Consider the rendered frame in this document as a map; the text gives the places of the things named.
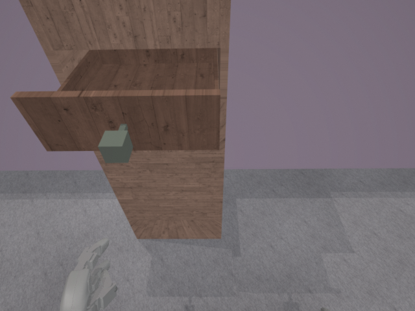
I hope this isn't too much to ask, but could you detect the handle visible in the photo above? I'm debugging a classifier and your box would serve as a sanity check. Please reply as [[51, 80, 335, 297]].
[[98, 124, 133, 163]]

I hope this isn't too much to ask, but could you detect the robot left hand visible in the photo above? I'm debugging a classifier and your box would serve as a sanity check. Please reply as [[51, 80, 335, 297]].
[[60, 238, 117, 311]]

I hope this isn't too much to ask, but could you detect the drawer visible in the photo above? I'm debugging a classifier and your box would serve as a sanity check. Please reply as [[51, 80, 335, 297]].
[[10, 48, 220, 151]]

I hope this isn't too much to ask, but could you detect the cabinet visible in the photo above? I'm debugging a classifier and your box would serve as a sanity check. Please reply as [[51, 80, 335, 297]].
[[19, 0, 231, 239]]

